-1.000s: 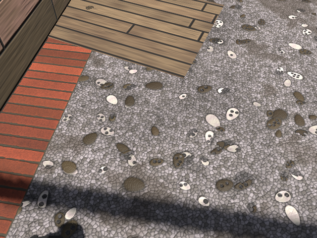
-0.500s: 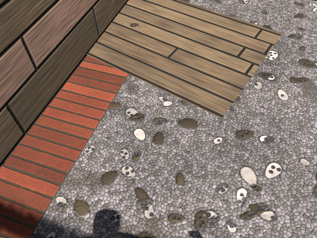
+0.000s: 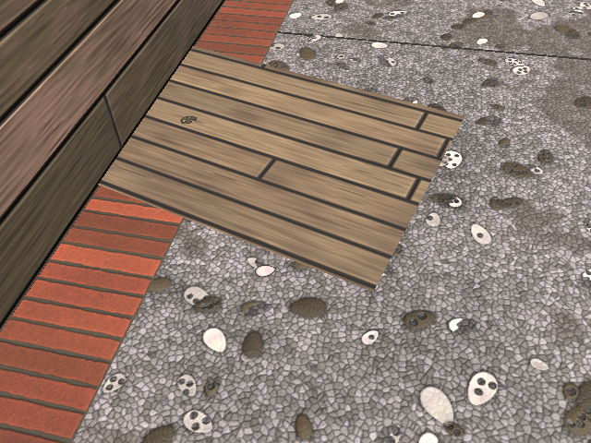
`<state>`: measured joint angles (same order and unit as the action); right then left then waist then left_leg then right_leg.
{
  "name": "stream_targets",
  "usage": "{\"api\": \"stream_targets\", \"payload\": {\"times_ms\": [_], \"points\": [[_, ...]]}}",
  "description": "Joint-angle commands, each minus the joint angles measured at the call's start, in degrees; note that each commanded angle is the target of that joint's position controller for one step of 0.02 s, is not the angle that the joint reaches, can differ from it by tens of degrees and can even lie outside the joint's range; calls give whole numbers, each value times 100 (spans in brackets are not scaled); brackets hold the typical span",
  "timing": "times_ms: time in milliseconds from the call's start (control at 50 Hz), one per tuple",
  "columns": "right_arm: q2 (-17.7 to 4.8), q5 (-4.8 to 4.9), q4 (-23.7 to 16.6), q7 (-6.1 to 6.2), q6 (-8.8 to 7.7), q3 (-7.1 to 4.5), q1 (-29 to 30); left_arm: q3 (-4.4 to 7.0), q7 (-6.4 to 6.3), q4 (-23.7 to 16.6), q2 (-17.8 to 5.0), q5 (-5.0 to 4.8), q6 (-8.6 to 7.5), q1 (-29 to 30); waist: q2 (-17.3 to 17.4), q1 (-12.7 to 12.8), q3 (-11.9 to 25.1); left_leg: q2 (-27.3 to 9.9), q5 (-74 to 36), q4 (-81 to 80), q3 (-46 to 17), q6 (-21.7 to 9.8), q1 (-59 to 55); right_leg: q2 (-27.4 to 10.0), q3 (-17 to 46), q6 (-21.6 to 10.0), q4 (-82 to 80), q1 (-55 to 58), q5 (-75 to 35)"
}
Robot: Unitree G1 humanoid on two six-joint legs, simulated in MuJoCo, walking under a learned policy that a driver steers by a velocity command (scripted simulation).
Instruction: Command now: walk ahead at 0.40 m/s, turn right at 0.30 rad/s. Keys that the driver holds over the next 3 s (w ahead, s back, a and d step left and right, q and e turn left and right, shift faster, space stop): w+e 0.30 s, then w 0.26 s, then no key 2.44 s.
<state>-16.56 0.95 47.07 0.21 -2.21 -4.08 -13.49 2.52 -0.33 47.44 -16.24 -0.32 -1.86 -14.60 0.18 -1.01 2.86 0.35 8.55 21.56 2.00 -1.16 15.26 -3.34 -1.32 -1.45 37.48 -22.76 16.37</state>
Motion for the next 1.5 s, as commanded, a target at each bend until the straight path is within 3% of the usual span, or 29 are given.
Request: {"api": "stream_targets", "payload": {"times_ms": [20, 40, 60, 80, 100, 120, 180, 280, 400, 460, 500, 520, 540, 560, 580, 620, 680, 740, 840, 900, 940, 960, 980, 1000, 1080, 1120, 1160, 1260, 1500], "points": [[-725, 29, -406, 15, -64, -161, 649, 152, 13, -23, -451, 1, -24, -675, 494, 487, -3, -1196, 2550, -654, -860, -698, 887, 226, -294, -235, -450, 1249, 29], [-494, 0, -429, 11, -57, -98, 730, 180, 11, 113, -487, -15, -16, -1044, 116, 609, -176, -923, 2637, 128, -512, -500, 1146, 130, -6, -387, -900, 1440, 434], [-50, -88, -526, -27, -78, 14, 827, 244, -26, 174, -788, 9, -29, -1469, -1152, 624, -307, -332, 2311, 2188, 259, -72, 1848, -910, 1717, -772, -1962, 1668, 1654], [-124, -37, -804, -32, -194, 0, 1015, 367, 17, 22, -1469, 20, -78, -1486, -1854, 611, -795, 279, 2373, 3126, -7, 0, 3435, -1684, 4212, -1571, -3125, 1937, 3311], [-509, 102, -825, -35, -324, -79, 1105, 350, 30, -113, -1333, 116, -178, -1141, -1455, 497, -1006, -121, 1949, 3641, -603, -140, 3788, -1859, 4587, -1676, -3321, 1771, 3502], [-718, 120, -747, -53, -389, -139, 1024, 275, 26, -220, -1035, 98, -263, -850, -1147, 337, -1024, -301, 1271, 3599, -708, -188, 3800, -1646, 4034, -1445, -3103, 1805, 2714], [-565, -164, -588, -32, -447, -152, 1157, 195, -24, -251, -703, -17, -261, -877, -657, 323, -553, -342, 127, 2826, -619, 9, 3125, -994, 2657, -1000, -2894, 1939, 656], [-172, -63, -697, -88, -419, -44, 1694, 244, -151, -184, -702, -39, -221, -1244, -717, 452, -415, 5, -910, 1497, -469, 307, 2235, -557, 1795, -893, -2730, 1739, -778], [-165, 9, -940, -238, -498, 53, 2384, 291, -167, -6, -677, -90, -141, -1601, -797, 740, -660, -16, -1022, 601, -411, 264, 1835, -776, 1915, -916, -2446, 1990, -1041], [-401, 10, -893, -248, -544, -9, 2069, 342, -167, 17, -774, -88, -76, -1483, -961, 515, -621, 10, -612, 383, -307, 7, 1274, -941, 1990, -815, -2122, 2215, -1973], [-743, -56, -546, -183, -560, -181, 884, 311, -150, -70, -700, -51, -52, -1280, -846, -61, 132, 11, -646, 267, -243, -369, -463, -525, 1581, -580, -862, 1995, -3557], [-1059, -133, -348, -147, -555, -265, -269, 229, -146, -257, -533, 50, -66, -1080, -325, -565, 1056, -875, -592, 582, -1202, -777, -2223, -203, 1338, -404, 717, 975, -2686], [-1485, -128, -95, -173, -467, -391, -940, 62, -112, -313, 71, -41, -172, -1832, 1569, -323, 1827, -2138, 631, 105, -3746, -1663, -4102, 714, 834, 42, 2727, -1166, 564], [-933, 3, -48, -207, -451, -243, -846, 137, -117, -204, -373, -173, -261, -1761, 1457, -399, 1462, -2222, 1479, -471, -4522, -1663, -3880, 558, 1218, 15, 3504, -1935, 1566], [-642, 1, -121, -180, -432, -152, -370, 228, -106, -309, -702, -236, -304, -1100, 934, -385, 481, -2028, 688, -502, -3577, -1440, -3024, 337, 1178, 9, 3661, -2188, 1176], [-396, -120, -210, -176, -386, -55, 304, 257, -125, -399, -664, -37, -314, -504, 172, -67, -161, -1583, -2056, -499, -2181, -1260, -1596, -21, 786, 128, 3217, -1654, 652], [-264, -174, -24, -163, -412, 28, 402, 209, -109, -405, -249, 17, -216, -651, 516, 256, -56, -1260, -3990, -593, -1258, -1216, -864, -130, 581, 283, 2330, -897, 451], [-594, -126, 114, -60, -337, -29, 518, 94, -92, -570, -24, 51, -176, -233, 544, 262, 14, -1085, -4373, -670, -691, -1184, -474, -60, 349, 352, 961, -409, -317], [-752, -39, 387, -13, -180, -22, 220, 113, -13, -697, -270, 42, -118, 462, 474, 39, 91, -1084, -3422, -545, -643, -980, -621, 151, 333, 226, -238, 239, -1477], [-730, 30, 483, 4, -114, 18, 294, 184, 4, -682, -428, 118, -129, 424, 328, 233, 42, -1002, -2596, 58, -760, -720, -660, 253, 285, -39, -1117, 853, -1877], [-422, -194, 559, -24, -178, 134, -373, 315, -74, -723, -1023, 206, -117, 262, -529, -4, 544, -349, -823, 1052, -470, -195, -31, -705, 1108, -542, -995, 2341, -5171], [-76, -179, 747, -19, -165, 250, -946, 220, -84, -674, -699, 213, -39, 205, -1127, -93, 1139, -113, 1136, 1689, -307, 94, 416, -1403, 1773, -1285, -845, 2988, -5572], [-236, -112, 767, 0, -66, 236, -713, 103, -45, -642, -262, 150, 23, 204, -1081, 69, 1138, -138, 2257, 1929, -395, 225, 453, -1500, 2119, -1456, -1096, 2707, -4763], [-384, -63, 675, 32, 49, 195, -406, 61, -5, -600, -205, 124, 49, 363, -966, 61, 835, -179, 2471, 1978, -435, 275, 596, -1359, 2150, -1353, -1331, 2335, -3679], [-273, -188, 861, 145, 371, 198, -456, 117, 3, -671, -487, 128, 108, 1361, -766, -373, 190, -249, 544, 634, -336, 270, -590, -623, 1378, -560, -1824, 537, -774], [-484, -212, 875, 129, 384, 182, -325, 115, -11, -559, -405, 117, 130, 1187, -420, -140, -212, -360, 802, 288, -403, 91, -278, -120, 852, -149, -1816, 439, 680], [-493, -144, 891, 142, 293, 175, -6, 86, -40, -482, -312, 136, 98, 1143, -7, -5, -490, -337, 1161, 216, -411, -20, 256, 35, 719, -62, -1531, 888, 113], [-434, -117, 1080, 134, 117, 181, -31, 121, -62, -195, -296, 57, 24, 916, 106, 3, 82, -353, -186, 313, -400, 93, -189, 64, 537, -258, -878, 1538, -2445], [-393, -116, 1309, 156, 209, 232, -19, 148, -109, 403, -339, 42, 180, 915, -2, 3, -201, -304, -149, 220, -352, 47, -217, 146, 445, -158, -924, 1533, -2154]]}}
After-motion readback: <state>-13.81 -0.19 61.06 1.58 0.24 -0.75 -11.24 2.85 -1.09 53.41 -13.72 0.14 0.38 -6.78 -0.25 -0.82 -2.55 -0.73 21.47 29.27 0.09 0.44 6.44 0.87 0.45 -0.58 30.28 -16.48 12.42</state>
